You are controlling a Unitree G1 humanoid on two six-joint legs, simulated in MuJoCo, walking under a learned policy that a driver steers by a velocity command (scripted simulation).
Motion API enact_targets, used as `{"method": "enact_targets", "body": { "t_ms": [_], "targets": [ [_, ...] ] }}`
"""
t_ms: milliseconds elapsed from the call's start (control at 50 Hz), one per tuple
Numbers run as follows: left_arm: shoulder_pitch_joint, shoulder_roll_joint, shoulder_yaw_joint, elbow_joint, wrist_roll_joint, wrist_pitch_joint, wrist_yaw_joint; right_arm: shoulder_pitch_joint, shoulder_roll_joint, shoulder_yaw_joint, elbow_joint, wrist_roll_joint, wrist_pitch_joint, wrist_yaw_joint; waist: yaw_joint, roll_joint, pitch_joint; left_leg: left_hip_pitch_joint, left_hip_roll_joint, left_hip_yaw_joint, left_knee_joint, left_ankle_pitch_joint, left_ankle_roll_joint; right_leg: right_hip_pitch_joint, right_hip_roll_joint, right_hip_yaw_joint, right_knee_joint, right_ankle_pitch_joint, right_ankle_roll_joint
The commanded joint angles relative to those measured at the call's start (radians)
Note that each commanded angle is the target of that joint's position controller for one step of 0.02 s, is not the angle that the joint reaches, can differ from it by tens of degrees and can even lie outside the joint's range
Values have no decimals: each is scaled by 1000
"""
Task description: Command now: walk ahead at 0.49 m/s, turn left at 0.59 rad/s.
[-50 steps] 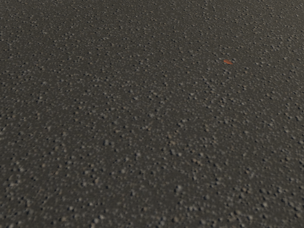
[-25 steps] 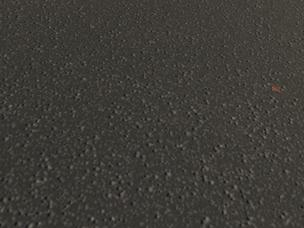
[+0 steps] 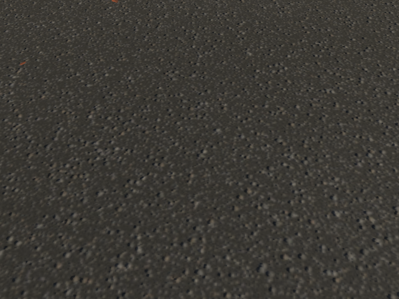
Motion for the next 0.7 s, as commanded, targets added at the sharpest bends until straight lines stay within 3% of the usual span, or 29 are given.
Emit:
{"method": "enact_targets", "body": {
  "t_ms": [20,120,200,240,260,280,300,320,340,360,380,400,420,440,480,560,640,700],
  "targets": [
    [21,77,12,-34,-2,-24,-4,-18,-1,8,-72,-1,2,17,-22,-114,8,-124,50,-29,-34,102,-11,54,-295,180,-212,212,-117],
    [73,99,12,-4,-3,-17,-1,-201,24,30,-129,8,-8,36,16,-121,41,-62,40,71,-325,266,-5,71,-260,19,-199,309,-79],
    [162,125,12,46,0,4,9,-285,25,38,-155,0,-11,34,44,-122,69,3,4,123,-487,150,30,176,-297,1,-169,399,-81],
    [182,147,12,71,1,19,13,-253,14,33,-143,-8,-16,21,22,-139,44,95,-49,154,-540,45,64,235,-309,-22,-62,677,-77],
    [186,162,13,81,1,27,15,-181,0,26,-118,-11,-22,14,-14,-149,-2,189,-85,162,-572,12,85,253,-309,-37,54,821,-72],
    [182,165,9,86,-4,35,16,-34,-18,15,-65,-18,-34,5,-81,-128,-84,382,-120,167,-654,52,109,212,-288,-74,235,836,-55],
    [171,145,0,66,-9,34,17,134,-75,-6,-12,-33,-42,-9,-149,-92,-196,661,-20,39,-648,31,146,25,-265,-76,466,603,-37],
    [215,28,-30,-1,-34,27,-6,222,-189,-32,-2,-35,-44,-25,-136,154,-351,1026,329,-465,-681,-6,279,-396,-119,-85,857,-116,19],
    [144,128,2,-4,-26,28,-1,261,-192,-38,0,6,-32,-37,-161,78,-392,1003,395,-667,-796,137,309,-499,-43,79,1023,-331,23],
    [39,129,6,-35,-26,24,-2,188,-169,-32,16,19,-32,-44,-131,19,-237,898,331,-456,-794,264,270,-566,-101,143,1013,-225,11],
    [16,101,-5,-36,-27,15,-5,131,-115,-19,22,22,-40,-43,-93,-10,-138,746,287,-342,-819,357,234,-531,-126,148,936,-162,7],
    [36,88,-5,-14,-19,22,-7,85,-73,-7,26,21,-48,-41,-46,-42,-85,642,243,-250,-850,387,185,-474,-149,156,862,-138,8],
    [89,72,-7,10,-4,43,-11,48,-38,5,28,27,-55,-40,-4,-36,-63,551,209,-176,-892,375,148,-401,-156,160,822,-119,14],
    [126,54,-9,28,5,59,-16,47,-26,10,32,24,-65,-39,9,3,-59,491,209,-146,-918,387,152,-346,-148,163,807,-119,19],
    [105,48,-2,31,10,75,-29,71,-29,9,59,29,-85,-39,19,3,-24,461,191,-85,-966,378,145,-367,-135,173,784,-77,23],
    [-43,47,3,-6,4,79,-36,127,-32,12,96,24,-96,-42,-7,0,40,487,172,21,-1021,357,113,-496,-130,189,674,90,29],
    [-166,29,-9,-43,6,73,-44,148,-30,19,118,26,-103,-48,-31,6,67,527,167,111,-1028,397,92,-495,-114,140,476,228,18],
    [-265,26,-17,-84,12,70,-53,203,-43,21,150,24,-100,-62,-61,-1,93,615,194,152,-1009,469,83,-495,-103,79,355,224,-8]
  ]
}}
Keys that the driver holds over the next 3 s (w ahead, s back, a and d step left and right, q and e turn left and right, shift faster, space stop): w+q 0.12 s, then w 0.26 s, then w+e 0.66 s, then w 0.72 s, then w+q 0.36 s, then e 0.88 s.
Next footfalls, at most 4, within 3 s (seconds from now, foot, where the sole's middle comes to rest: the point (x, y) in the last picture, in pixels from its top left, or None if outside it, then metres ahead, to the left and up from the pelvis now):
0.30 left None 0.30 0.14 -0.78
0.84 right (221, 260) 0.61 -0.01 -0.78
1.38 left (194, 179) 0.95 0.09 -0.78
1.92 right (255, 138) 1.18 -0.17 -0.78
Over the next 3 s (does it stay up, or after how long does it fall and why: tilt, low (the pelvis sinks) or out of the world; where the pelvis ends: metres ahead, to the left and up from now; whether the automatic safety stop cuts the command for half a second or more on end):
stays up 1.24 -0.10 0.00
